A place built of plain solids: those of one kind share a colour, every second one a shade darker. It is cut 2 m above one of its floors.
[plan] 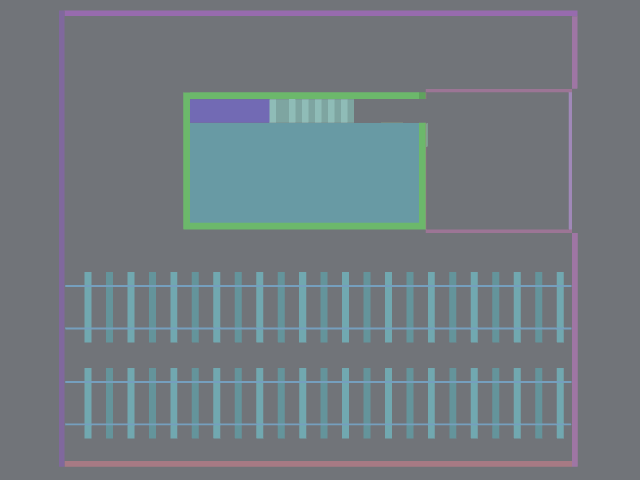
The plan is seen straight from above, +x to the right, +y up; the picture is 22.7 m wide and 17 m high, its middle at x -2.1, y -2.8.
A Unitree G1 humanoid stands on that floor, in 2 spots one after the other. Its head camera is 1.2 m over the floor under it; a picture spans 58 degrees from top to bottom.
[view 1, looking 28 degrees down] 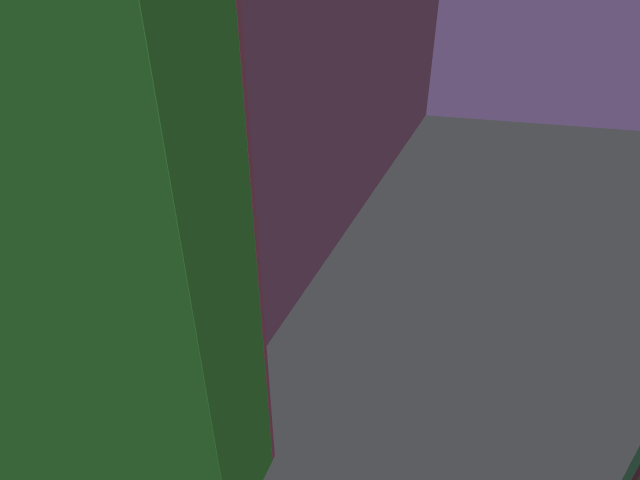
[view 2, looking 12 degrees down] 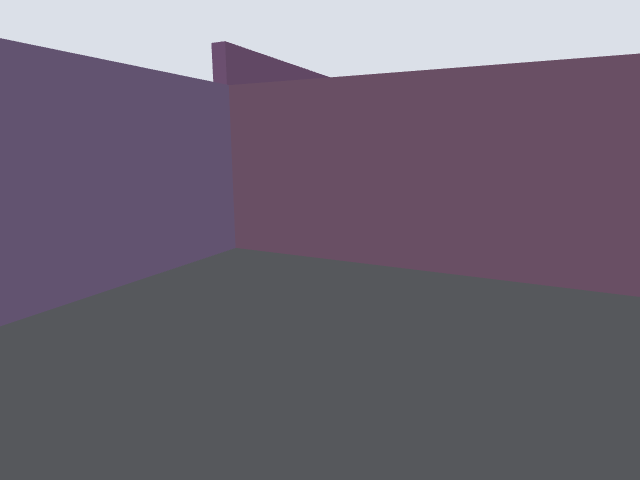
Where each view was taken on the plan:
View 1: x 0.91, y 1.77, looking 20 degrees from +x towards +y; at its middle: fence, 2.19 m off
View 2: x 3.50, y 1.77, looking -64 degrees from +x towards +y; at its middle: fence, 4.78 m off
